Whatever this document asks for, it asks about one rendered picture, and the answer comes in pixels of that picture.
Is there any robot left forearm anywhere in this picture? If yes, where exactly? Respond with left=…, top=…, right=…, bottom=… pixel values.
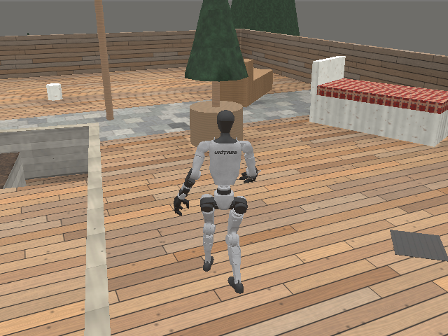
left=177, top=168, right=195, bottom=200

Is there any robot right upper arm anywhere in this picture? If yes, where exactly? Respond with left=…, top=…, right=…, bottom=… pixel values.
left=239, top=141, right=257, bottom=177

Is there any robot head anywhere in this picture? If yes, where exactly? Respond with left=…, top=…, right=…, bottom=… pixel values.
left=213, top=110, right=237, bottom=144

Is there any robot right forearm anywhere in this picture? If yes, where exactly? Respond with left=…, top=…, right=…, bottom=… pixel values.
left=248, top=166, right=258, bottom=180

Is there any robot right hand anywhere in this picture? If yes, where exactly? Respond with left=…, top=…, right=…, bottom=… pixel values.
left=239, top=172, right=256, bottom=183

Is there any robot left hand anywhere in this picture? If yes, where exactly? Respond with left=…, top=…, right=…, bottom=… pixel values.
left=174, top=196, right=189, bottom=216

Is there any robot left upper arm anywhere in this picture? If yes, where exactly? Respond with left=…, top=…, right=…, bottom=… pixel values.
left=190, top=141, right=211, bottom=180

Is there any robot left foot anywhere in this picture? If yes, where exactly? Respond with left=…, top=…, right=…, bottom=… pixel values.
left=203, top=256, right=214, bottom=272

